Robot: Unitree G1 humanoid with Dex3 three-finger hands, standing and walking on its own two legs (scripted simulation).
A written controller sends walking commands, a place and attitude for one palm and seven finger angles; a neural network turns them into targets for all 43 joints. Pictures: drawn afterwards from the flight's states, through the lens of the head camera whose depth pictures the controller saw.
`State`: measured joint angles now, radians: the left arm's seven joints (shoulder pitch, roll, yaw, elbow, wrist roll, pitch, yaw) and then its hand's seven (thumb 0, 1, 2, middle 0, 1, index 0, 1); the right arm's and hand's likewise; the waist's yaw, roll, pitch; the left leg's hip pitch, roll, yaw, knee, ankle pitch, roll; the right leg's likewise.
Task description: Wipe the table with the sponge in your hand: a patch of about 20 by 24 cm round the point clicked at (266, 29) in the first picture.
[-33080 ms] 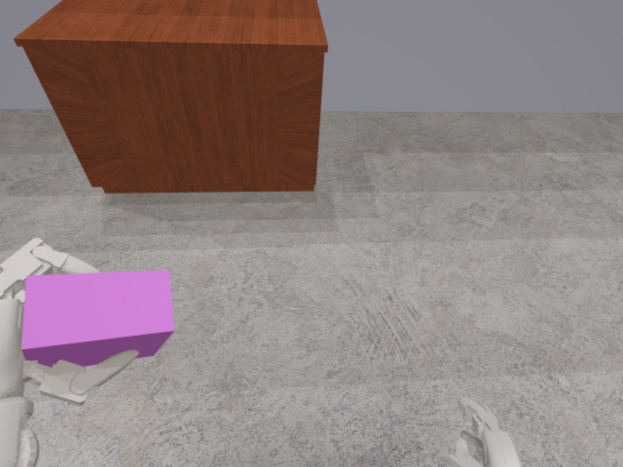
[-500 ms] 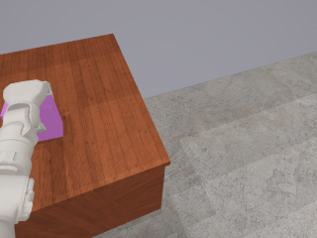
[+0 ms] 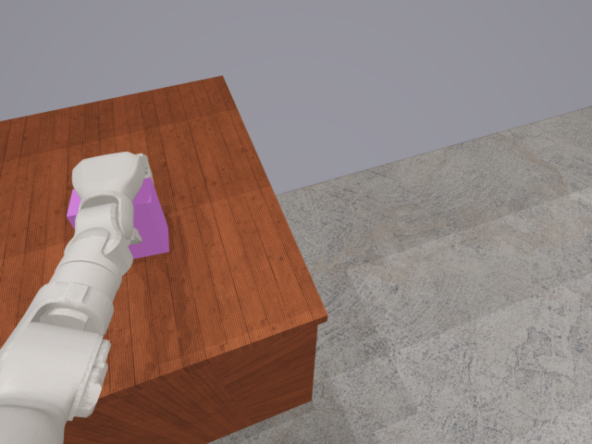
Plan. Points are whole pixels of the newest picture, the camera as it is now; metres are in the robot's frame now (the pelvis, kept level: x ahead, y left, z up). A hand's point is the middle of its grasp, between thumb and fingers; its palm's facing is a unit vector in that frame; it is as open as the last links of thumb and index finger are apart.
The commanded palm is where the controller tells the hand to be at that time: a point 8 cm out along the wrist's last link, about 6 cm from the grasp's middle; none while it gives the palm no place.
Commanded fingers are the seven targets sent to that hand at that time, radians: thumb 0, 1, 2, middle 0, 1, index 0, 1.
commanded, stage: slide across to the middle lane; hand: left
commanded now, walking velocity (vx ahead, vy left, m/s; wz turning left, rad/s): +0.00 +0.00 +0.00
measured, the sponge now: (127, 230) +0.43 +0.28 +0.02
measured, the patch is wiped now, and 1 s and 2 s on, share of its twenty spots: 0.45 0.55 0.60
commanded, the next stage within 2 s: wipe back along the middle lane in 0.10 s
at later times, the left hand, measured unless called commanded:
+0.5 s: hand (150, 211) +0.43 +0.22 +0.06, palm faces -0.06 -0.05 -1.00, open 10.2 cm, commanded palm +0.40 +0.23 +0.12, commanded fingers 0.00 0.10 1.30 -1.20 -1.60 -1.20 -1.60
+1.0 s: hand (149, 242) +0.37 +0.21 +0.06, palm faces -0.05 -0.04 -1.00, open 10.2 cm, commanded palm +0.34 +0.21 +0.10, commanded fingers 0.00 0.10 1.30 -1.20 -1.60 -1.20 -1.60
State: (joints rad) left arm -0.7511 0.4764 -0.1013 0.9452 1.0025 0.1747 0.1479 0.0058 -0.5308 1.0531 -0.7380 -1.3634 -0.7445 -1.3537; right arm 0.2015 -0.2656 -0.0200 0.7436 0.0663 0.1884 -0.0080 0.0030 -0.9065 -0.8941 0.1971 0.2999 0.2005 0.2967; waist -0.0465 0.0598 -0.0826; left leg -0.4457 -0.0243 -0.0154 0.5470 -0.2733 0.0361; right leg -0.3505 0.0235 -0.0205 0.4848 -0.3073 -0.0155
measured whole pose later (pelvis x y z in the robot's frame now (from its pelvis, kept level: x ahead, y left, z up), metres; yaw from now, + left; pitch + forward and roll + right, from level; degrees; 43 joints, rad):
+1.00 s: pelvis +0.00 -0.02 +0.00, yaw +0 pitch +5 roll +0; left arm -0.48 0.35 -0.20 0.63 0.97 0.33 0.16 0.00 -0.51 1.05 -0.70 -1.39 -0.71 -1.39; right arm 0.12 -0.27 0.00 0.69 0.09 0.23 -0.01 0.00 -0.91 -0.89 0.20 0.30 0.20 0.30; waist 0.01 0.07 -0.09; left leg -0.33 -0.02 -0.03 0.50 -0.26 0.01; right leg -0.25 0.03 -0.03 0.48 -0.31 -0.04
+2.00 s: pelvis -0.01 -0.02 +0.00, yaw -1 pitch -1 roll +1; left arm -0.04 0.32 -0.30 0.07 0.98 0.47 0.14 0.00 -0.50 1.05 -0.68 -1.41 -0.71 -1.38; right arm 0.03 -0.27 0.01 0.64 0.09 0.20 0.04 0.01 -0.91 -0.89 0.19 0.30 0.20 0.30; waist 0.06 0.10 -0.07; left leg -0.22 -0.01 0.00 0.49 -0.25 0.01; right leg -0.17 0.03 0.00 0.50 -0.32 -0.04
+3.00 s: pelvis -0.02 -0.06 +0.00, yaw -1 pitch +1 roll +2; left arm -0.43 0.20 -0.38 0.49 0.95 0.53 0.15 0.00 -0.53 1.05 -0.73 -1.37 -0.75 -1.34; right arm 0.02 -0.26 0.02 0.71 0.09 0.22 -0.01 0.01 -0.91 -0.89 0.19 0.30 0.20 0.30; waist 0.04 0.08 -0.07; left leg -0.27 0.02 -0.02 0.47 -0.23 -0.01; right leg -0.23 0.07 -0.02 0.52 -0.31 -0.09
